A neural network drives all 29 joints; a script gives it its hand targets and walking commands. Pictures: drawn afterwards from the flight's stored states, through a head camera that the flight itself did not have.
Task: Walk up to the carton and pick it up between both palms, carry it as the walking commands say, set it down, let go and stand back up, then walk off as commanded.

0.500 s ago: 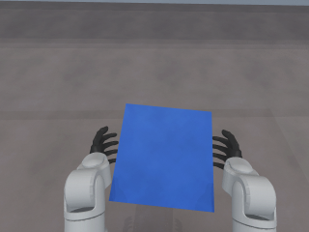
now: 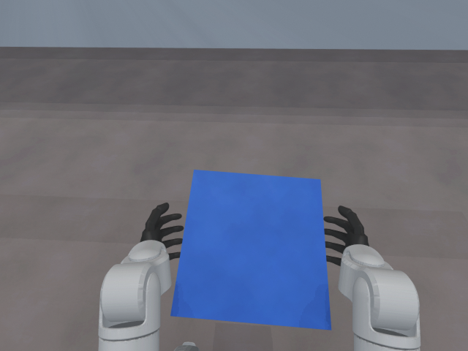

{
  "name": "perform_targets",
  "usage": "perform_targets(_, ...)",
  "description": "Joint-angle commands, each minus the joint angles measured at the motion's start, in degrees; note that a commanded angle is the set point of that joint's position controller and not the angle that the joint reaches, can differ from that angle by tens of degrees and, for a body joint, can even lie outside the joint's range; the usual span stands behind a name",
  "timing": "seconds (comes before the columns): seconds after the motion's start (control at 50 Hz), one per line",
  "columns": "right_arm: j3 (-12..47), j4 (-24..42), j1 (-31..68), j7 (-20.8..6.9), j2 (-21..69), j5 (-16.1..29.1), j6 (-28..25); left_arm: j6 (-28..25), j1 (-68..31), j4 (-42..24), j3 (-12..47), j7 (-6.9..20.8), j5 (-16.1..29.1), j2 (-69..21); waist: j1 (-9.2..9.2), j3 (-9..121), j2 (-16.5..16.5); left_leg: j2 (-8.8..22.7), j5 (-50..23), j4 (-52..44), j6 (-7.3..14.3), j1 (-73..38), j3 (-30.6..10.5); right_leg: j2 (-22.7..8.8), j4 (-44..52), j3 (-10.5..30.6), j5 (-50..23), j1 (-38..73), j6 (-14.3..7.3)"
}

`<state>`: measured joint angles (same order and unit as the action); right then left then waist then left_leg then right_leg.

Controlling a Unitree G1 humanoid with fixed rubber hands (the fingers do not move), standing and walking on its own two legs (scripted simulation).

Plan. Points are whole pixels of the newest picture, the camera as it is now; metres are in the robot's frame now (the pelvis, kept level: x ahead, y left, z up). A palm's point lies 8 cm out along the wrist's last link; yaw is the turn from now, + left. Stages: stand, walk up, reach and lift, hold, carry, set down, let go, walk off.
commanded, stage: carry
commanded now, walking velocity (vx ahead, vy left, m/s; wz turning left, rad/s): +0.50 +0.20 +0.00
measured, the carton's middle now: (249, 253) +0.31 +0.01 -0.02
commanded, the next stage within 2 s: none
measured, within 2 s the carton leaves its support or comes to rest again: neither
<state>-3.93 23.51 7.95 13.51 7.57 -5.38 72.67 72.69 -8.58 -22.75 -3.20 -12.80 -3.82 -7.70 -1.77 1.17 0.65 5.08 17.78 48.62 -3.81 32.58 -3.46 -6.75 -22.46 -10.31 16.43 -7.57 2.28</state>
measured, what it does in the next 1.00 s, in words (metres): walks ahead: left foot, then right foot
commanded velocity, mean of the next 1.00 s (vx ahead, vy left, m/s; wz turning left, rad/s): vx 0.13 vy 0.05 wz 0.00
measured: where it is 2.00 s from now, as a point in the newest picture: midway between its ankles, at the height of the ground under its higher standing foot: (191, 291)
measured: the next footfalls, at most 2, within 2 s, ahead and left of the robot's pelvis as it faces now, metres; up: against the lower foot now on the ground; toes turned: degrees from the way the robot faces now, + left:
left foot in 0.14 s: +0.29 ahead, +0.21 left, +0.00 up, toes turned +4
right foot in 0.64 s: +0.49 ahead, +0.11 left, +0.00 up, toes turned -10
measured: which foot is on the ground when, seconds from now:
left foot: up 0.00-0.12, down 0.14-0.64, up 0.66-0.88, down 0.90-1.00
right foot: down 0.00-0.18, up 0.20-0.62, down 0.64-1.00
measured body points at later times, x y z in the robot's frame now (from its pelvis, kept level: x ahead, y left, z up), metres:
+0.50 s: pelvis +0.29 +0.17 +0.00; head +0.35 +0.17 +0.44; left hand +0.60 +0.30 +0.07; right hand +0.56 +0.00 +0.06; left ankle +0.25 +0.21 -0.74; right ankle +0.35 +0.07 -0.70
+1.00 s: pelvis +0.49 +0.24 -0.01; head +0.50 +0.25 +0.44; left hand +0.79 +0.38 +0.07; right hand +0.76 +0.07 +0.07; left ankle +0.54 +0.37 -0.74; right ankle +0.45 +0.12 -0.74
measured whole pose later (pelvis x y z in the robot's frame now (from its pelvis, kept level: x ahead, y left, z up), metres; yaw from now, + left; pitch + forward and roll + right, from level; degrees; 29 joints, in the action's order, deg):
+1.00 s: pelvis +0.49 +0.24 -0.01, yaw -4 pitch +2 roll +0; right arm -4.3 22.0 9.1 13.4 7.7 -4.7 70.3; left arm 70.0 -11.7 -20.0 -4.7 -12.2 -5.5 -8.1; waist 0.1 1.6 0.5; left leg 3.4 12.0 30.9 -0.8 20.5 3.5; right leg -4.9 -30.5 -9.2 18.6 -13.0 1.8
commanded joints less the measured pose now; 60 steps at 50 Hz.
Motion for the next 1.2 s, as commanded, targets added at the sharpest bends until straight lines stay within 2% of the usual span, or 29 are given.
perform_targets(0.0,36.51,9.11,27.37,-15.42,60.47,22.08,-4.63,-4.63,-28.14,-11.11,36.69,16.13,23.84,-59.92,1.32,12.03,12.02,-6.94,-13.55,-19.21,0.73,-16.62,14.4,-8.83,7.23,2.97,-14.36,-1.55,-1.1)
perform_targets(0.04,36.99,9.94,27.84,-15.14,59.01,22.41,-4.46,-4.4,-25.71,-9.72,35.13,15.96,22.44,-58.28,1.87,13.15,13.82,-7.38,-13.98,-22.06,1.69,-18.84,15.56,-7.36,2.36,-0.49,-20.95,1.5,0.52)
perform_targets(0.08,36.52,8.43,25.22,-14.63,56.43,21.85,-3.74,-3.87,-23.25,-8.24,33.67,15.37,20.44,-55.65,3.21,20.28,9.81,-6.64,-11.0,-24.84,3.76,-27.95,15.56,-4.43,-11.8,-4.32,-27.12,4.35,2.22)
perform_targets(0.1,36.14,7.61,23.31,-14.45,55.11,21.38,-3.07,-3.35,-23.14,-7.79,32.83,15.05,19.5,-54.11,4.92,23.89,3.27,0.5,-6.55,-27.42,5.86,-34.89,3.83,-2.02,-23.82,-4.17,-19.44,-1.88,3.96)
perform_targets(0.12,36.05,6.96,22.32,-14.26,53.12,21.37,-2.57,-2.83,-21.64,-7.27,32.06,14.73,18.48,-53.11,4.26,25.82,-10.57,12.09,-11.65,-32.33,9.69,-41.01,-16.33,3.7,-36.36,-2.92,2.87,-12.29,5.84)
perform_targets(0.14,36.01,6.53,20.86,-14.37,52.44,21.78,-1.85,-2.31,-19.82,-4.69,31.35,14.44,17.55,-52.24,3.96,25.1,-11.55,13.77,-22.04,-31.08,12.35,-49.36,-19.51,5.37,-41.72,2.33,14.43,-22.41,4.49)
perform_targets(0.16,36.47,6.29,22.04,-14.7,54.61,22.87,-2.18,-2.28,-21.15,-4.26,32.72,14.58,18.62,-53.89,3.74,26.94,-14.9,15.95,-28.74,-27.08,16.05,-51.83,-20.23,3.38,-47.55,7.0,15.73,-27.63,3.54)
perform_targets(0.2,37.35,8.22,23.38,-15.18,57.54,23.4,-2.81,-2.7,-22.1,-4.18,33.92,14.8,18.91,-57.1,3.07,25.45,-9.61,12.64,-27.59,-25.72,15.02,-44.53,-10.64,-0.41,-48.51,9.06,10.8,-28.53,2.8)
perform_targets(0.26,34.46,7.92,23.21,-16.65,60.61,22.82,-5.04,-4.4,-27.47,-7.38,37.8,15.72,21.51,-63.08,2.94,25.52,-12.33,9.41,-29.23,-29.29,10.93,-41.97,-2.91,0.57,-41.11,7.11,4.23,-26.01,1.86)
perform_targets(0.3,33.62,7.31,22.92,-16.9,61.76,22.48,-5.98,-5.35,-30.99,-10.05,39.72,15.79,22.68,-63.85,3.32,24.27,-12.99,10.8,-35.58,-30.7,10.87,-42.71,-2.03,1.38,-35.66,6.21,3.85,-26.17,2.62)
perform_targets(0.4,36.58,13.08,25.42,-16.97,60.69,23.71,-6.61,-6.33,-27.28,-10.61,38.93,15.55,22.64,-64.38,3.76,22.95,-7.01,11.71,-58.9,-27.43,11.73,-45.52,2.34,3.36,-23.13,3.33,0.58,-24.91,2.16)
perform_targets(0.48,38.06,15.18,25.05,-16.29,57.17,23.67,-4.98,-5.01,-20.88,-7.36,36.11,15.09,20.52,-61.53,3.97,22.12,-5.06,8.66,-67.42,-25.67,8.36,-44.19,5.07,6.94,-13.79,-1.45,-5.24,-18.71,1.33)
perform_targets(0.54,37.39,13.19,23.31,-15.7,54.54,22.52,-3.26,-3.85,-19.73,-6.05,34.7,15.09,19.83,-58.91,3.09,22.57,-3.35,5.91,-73.54,-18.63,3.27,-41.3,8.12,7.39,-2.76,-4.72,-17.02,-8.42,0.19)
perform_targets(0.56,37.13,12.59,23.17,-15.62,53.62,22.35,-2.79,-3.68,-20.1,-6.45,34.59,15.21,19.72,-58.47,2.01,24.22,-1.54,5.38,-71.01,-13.36,0.13,-34.15,9.04,3.43,1.02,-2.0,-27.1,2.15,-1.2)
perform_targets(0.58,36.71,12.45,24.04,-15.53,52.31,22.22,-2.44,-3.6,-19.0,-5.89,33.96,15.14,19.5,-57.57,0.76,28.17,4.0,4.45,-57.88,-5.88,-2.86,-22.62,8.62,-6.04,-3.25,7.81,-48.85,16.48,-5.81)
perform_targets(0.6,36.2,10.6,24.26,-15.67,51.69,22.1,-2.05,-3.79,-19.87,-5.12,33.51,15.03,19.08,-56.89,-0.18,30.61,12.55,0.12,-20.55,5.83,-4.32,-9.48,7.43,-16.05,-8.33,19.69,-74.98,27.32,-13.22)
perform_targets(0.62,38.55,10.65,25.46,-15.88,53.97,23.54,-1.4,-3.43,-20.42,-5.47,34.27,14.85,19.18,-58.09,-0.03,29.44,17.13,-4.49,16.78,13.09,-3.99,-0.29,2.78,-19.96,-8.13,26.73,-85.44,31.18,-17.8)
perform_targets(0.64,38.1,7.63,24.37,-15.9,55.93,23.71,-1.19,-3.4,-21.71,-5.74,34.2,14.6,19.2,-58.23,0.07,27.2,11.04,-3.64,18.94,16.48,-2.89,2.31,-2.15,-19.93,-6.62,25.25,-78.36,29.19,-17.05)
perform_targets(0.68,37.99,7.9,24.13,-15.61,57.56,23.75,-1.92,-3.35,-20.98,-4.07,32.84,15.01,19.31,-59.08,1.04,23.37,5.61,-0.1,13.98,3.22,-0.84,4.23,-3.7,-16.07,-3.5,20.9,-60.85,25.3,-11.7)
perform_targets(0.72,37.27,6.73,22.84,-15.79,58.79,23.23,-2.72,-3.72,-23.11,-4.92,34.99,15.56,20.66,-60.56,1.42,24.11,4.37,-1.56,5.88,-12.53,-0.32,-6.09,1.47,-10.33,-1.81,11.24,-48.31,16.8,-7.86)
perform_targets(0.76,35.79,4.87,22.37,-15.83,60.12,22.05,-3.61,-4.26,-26.6,-6.23,36.61,16.19,22.2,-61.27,1.15,24.77,5.26,-4.96,-1.78,-16.73,-0.14,-12.86,8.07,-7.44,-1.21,6.44,-42.34,11.48,-6.45)
perform_targets(0.8,35.03,3.64,23.17,-16.17,61.68,21.55,-4.42,-5.06,-29.59,-7.22,38.18,16.64,23.23,-62.09,2.16,26.19,2.78,-4.48,-13.82,-24.47,0.62,-21.68,10.16,-5.77,-3.67,4.18,-34.29,5.7,-3.34)
perform_targets(0.88,37.01,7.57,29.66,-16.99,61.71,23.25,-5.39,-6.09,-29.64,-7.54,37.23,16.94,22.02,-62.15,1.62,24.61,-4.06,5.34,-29.77,-23.06,3.66,-24.63,1.86,0.3,-5.5,1.83,-4.71,-2.75,0.82)
perform_targets(0.94,36.21,5.87,29.85,-16.85,59.0,22.62,-4.49,-5.03,-26.64,-2.15,33.97,16.51,19.7,-59.69,1.43,22.86,-3.07,6.17,-32.0,-20.37,5.39,-21.33,1.25,-0.26,-5.18,2.44,-7.9,-0.7,0.67)
perform_targets(0.96,35.96,5.5,28.41,-16.69,58.22,22.03,-4.31,-4.92,-26.04,-1.95,33.94,16.36,19.64,-59.0,1.58,23.81,-1.65,5.92,-38.08,-19.47,5.4,-22.29,1.75,-0.85,-7.59,2.36,-11.83,-0.08,1.0)
perform_targets(0.98,35.22,5.63,27.31,-16.59,57.4,21.71,-4.29,-4.86,-26.17,-2.5,34.29,16.22,19.96,-58.71,1.74,25.54,-2.97,6.43,-46.16,-18.32,5.76,-24.63,1.36,-0.76,-9.96,2.69,-14.83,-0.22,1.44)
perform_targets(1.04,32.92,2.7,22.86,-16.36,56.52,20.55,-3.95,-4.4,-25.82,-1.92,35.45,15.89,20.55,-58.77,1.91,27.29,-9.75,8.38,-62.07,-16.38,6.73,-30.29,-0.13,1.1,-9.82,1.95,-5.13,-4.1,2.4)
perform_targets(1.12,31.1,-0.46,21.22,-16.4,55.75,19.3,-4.05,-4.14,-25.52,0.36,34.95,15.74,19.84,-58.48,1.91,26.63,-10.64,7.84,-64.01,-15.04,6.02,-31.48,0.74,0.92,-8.56,2.02,-5.45,-5.1,2.69)
perform_targets(1.18,26.62,-8.57,21.31,-17.02,52.64,16.0,-6.12,-6.06,-25.26,8.87,30.44,16.45,16.88,-55.67,1.94,25.71,-8.27,6.87,-60.78,-15.01,5.18,-30.26,1.48,0.45,-8.21,1.53,-8.65,-2.94,2.6)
